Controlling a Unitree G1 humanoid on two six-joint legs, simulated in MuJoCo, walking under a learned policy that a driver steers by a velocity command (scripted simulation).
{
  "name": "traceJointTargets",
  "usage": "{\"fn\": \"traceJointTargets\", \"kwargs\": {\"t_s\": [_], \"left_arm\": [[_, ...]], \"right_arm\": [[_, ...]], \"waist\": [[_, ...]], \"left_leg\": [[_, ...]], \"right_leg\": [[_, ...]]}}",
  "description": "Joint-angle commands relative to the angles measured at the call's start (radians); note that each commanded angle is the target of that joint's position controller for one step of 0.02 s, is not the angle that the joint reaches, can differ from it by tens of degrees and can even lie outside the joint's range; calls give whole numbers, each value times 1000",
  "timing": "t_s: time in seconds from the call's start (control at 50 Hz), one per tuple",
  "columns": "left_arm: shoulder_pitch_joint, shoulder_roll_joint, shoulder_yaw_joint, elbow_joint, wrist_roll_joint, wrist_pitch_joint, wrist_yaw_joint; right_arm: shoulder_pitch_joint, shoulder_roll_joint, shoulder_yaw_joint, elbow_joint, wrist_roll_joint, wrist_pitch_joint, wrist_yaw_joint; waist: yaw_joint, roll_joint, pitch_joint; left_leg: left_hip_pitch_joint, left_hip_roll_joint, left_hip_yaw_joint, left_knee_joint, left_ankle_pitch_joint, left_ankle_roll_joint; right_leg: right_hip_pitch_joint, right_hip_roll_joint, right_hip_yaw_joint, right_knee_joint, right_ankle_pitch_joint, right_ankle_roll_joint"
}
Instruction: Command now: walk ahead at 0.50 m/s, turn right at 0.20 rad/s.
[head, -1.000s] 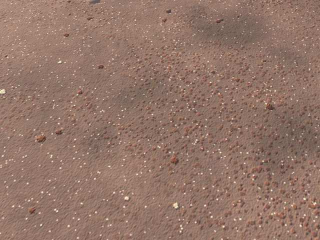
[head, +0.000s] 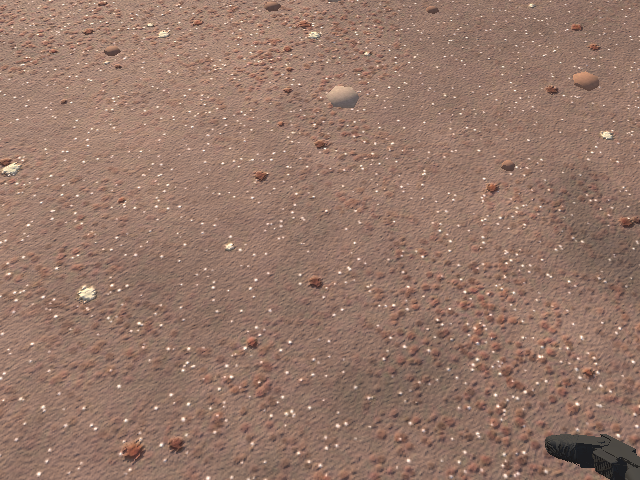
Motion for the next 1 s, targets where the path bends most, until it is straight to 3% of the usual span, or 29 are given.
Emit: {"fn": "traceJointTargets", "kwargs": {"t_s": [0.02, 0.04, 0.06, 0.1, 0.14, 0.22, 0.26, 0.32, 0.38, 0.42, 0.44, 0.46, 0.48, 0.5, 0.52, 0.54, 0.56, 0.58, 0.6, 0.64, 0.72, 0.8, 0.86, 0.92, 0.96, 0.98, 1.0], "left_arm": [[-81, 133, 25, -115, -17, -35, -1], [-108, 120, 28, -119, -5, -26, 2], [-93, 108, 33, -113, 0, -11, 4], [-58, 63, 28, -99, -3, 14, 5], [-82, 51, 30, -111, 0, 25, 8], [-175, 32, 27, -141, 4, 20, -6], [-256, 14, 18, -166, 9, 16, -19], [-361, -2, 7, -215, 9, 11, -35], [-417, 10, 8, -256, 8, 7, -49], [-382, 39, 20, -261, 11, 5, -54], [-292, 68, 38, -241, 13, 5, -52], [-135, 118, 66, -193, 11, 5, -43], [35, 203, 95, -158, 16, 13, -23], [35, 278, 99, -150, 17, 11, -21], [60, 183, 75, -160, 17, 6, -20], [0, 153, 63, -155, 21, 0, -20], [-72, 127, 56, -158, 17, -3, -20], [-128, 94, 47, -162, 22, -6, -22], [-158, 65, 39, -168, 32, -10, -23], [-170, 69, 42, -161, 28, -23, -25], [-142, 103, 51, -122, 25, -33, -10], [-97, 126, 54, -88, 17, -25, 1], [-48, 141, 59, -51, 8, -18, 2], [-44, 152, 66, -27, 1, -5, 9], [-71, 162, 69, -22, 2, 5, 13], [-80, 147, 63, -22, 5, 12, 15], [-65, 102, 43, -35, 20, 15, 18]], "right_arm": [[276, -148, -53, 22, 2, 4, -13], [218, -116, -44, 24, -2, 0, -8], [181, -94, -38, 27, -8, -9, -5], [156, -94, -44, 44, -10, -26, -3], [158, -112, -53, 67, -14, -36, -7], [174, -135, -61, 102, -14, -32, -22], [203, -149, -64, 121, -7, -26, -28], [277, -172, -69, 165, 9, -8, -29], [313, -190, -74, 202, 25, 14, -29], [300, -213, -78, 213, 30, 26, -33], [285, -223, -78, 217, 30, 32, -36], [280, -210, -70, 218, 27, 37, -41], [281, -174, -51, 191, 5, 29, -45], [408, -33, -6, 174, -4, 6, -27], [320, -139, -31, 190, 30, -21, -16], [215, -170, -43, 147, 59, -32, -12], [178, -152, -37, 140, 48, -37, -19], [165, -147, -42, 145, 27, -34, -24], [197, -141, -45, 155, 23, -22, -23], [239, -105, -41, 171, 19, 4, -23], [130, -86, -34, 137, 3, 21, -30], [0, -66, -21, 111, 9, 8, -14], [-73, -77, -20, 86, 17, 2, -1], [-86, -102, -26, 70, 17, -5, 14], [-5, -130, -38, 90, 15, -10, 15], [121, -161, -59, 132, 12, -10, 10], [292, -224, -82, 173, 5, -9, 1]], "waist": [[-157, 123, -149], [-126, 103, -79], [-91, 120, -49], [-59, 117, -29], [-50, 88, -6], [-72, 69, 17], [-105, 55, 40], [-143, 39, 81], [-142, 53, 87], [-98, 91, 42], [-37, 107, -21], [41, 95, -113], [103, -5, -241], [-3, -235, -372], [67, -116, -414], [60, -105, -251], [21, -45, -162], [-13, -29, -103], [-51, -45, -89], [-84, -45, -78], [-73, -33, -4], [-25, -41, 27], [2, -47, 46], [-15, -57, 50], [-69, -71, 5], [-131, -57, -72], [-191, 14, -209]], "left_leg": [[584, 346, -467, -275, -125, 190], [466, 305, -380, -316, -67, 173], [382, 274, -305, -354, -10, 156], [298, 261, -211, -408, 89, 156], [288, 261, -130, -429, 191, 156], [331, 233, 12, -439, 272, 128], [339, 230, 52, -447, 262, 117], [427, 263, 59, -434, 261, 123], [540, 300, 54, -376, 344, 117], [574, 305, 66, -279, 610, 98], [568, 287, 89, -161, 762, 78], [484, 244, 130, 27, 796, 47], [230, 196, 143, 333, 495, 8], [-151, -2, 59, 679, -383, -49], [-238, 11, -124, 782, -437, -37], [-313, 56, -110, 787, -361, -26], [-295, 104, -98, 714, -267, -20], [-251, 131, -91, 652, -212, -26], [-183, 151, -101, 624, -170, -29], [-131, 158, -95, 572, -134, -46], [-207, 163, -87, 370, 39, -83], [-159, 120, -53, 110, 240, -80], [-157, 99, -53, 21, 245, -66], [-155, 89, -63, -36, 154, -25], [-27, 53, -26, -66, 94, 7], [145, 17, 7, -80, 92, 31], [420, 113, -96, -49, 118, 79]], "right_leg": [[-566, -78, 47, 343, 64, -12], [-535, -103, 39, 291, 122, -7], [-478, -126, 47, 255, 168, -3], [-419, -130, 46, 234, 218, 9], [-453, -130, 62, 196, 288, 19], [-482, -119, 46, -14, 495, 19], [-456, -111, 2, -130, 561, 9], [-480, -96, -32, -249, 530, -14], [-492, -74, -65, -319, 411, -46], [-381, -27, -110, -348, 322, -79], [-239, 11, -137, -377, 322, -102], [7, 44, -147, -418, 393, -131], [343, -113, 66, -375, 471, -190], [629, -372, 594, -486, 305, -369], [630, -388, 674, -573, 260, -361], [512, -346, 494, -587, 340, -311], [366, -300, 367, -600, 437, -274], [242, -264, 283, -628, 515, -256], [161, -237, 231, -663, 544, -248], [84, -230, 188, -727, 556, -264], [47, -209, 89, -789, 566, -253], [57, -175, 11, -798, 497, -207], [127, -212, 23, -774, 453, -199], [222, -260, 44, -716, 496, -176], [248, -252, 30, -618, 678, -148], [226, -203, -9, -464, 815, -124], [88, -144, -59, -201, 698, -88]]}}
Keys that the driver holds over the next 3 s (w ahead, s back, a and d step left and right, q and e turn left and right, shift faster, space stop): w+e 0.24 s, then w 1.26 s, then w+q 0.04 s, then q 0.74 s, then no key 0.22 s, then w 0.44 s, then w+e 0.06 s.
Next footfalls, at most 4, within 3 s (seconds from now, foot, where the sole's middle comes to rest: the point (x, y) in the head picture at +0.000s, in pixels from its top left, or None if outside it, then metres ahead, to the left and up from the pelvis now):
0.46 right None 0.39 -0.18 -0.76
1.00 left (346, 361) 0.72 0.01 -0.76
1.54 right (467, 277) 0.98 -0.29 -0.76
2.04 left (377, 238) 1.09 -0.06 -0.76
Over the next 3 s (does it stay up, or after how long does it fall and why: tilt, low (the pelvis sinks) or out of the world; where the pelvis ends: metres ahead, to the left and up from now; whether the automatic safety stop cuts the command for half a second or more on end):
stays up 1.12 -0.11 0.02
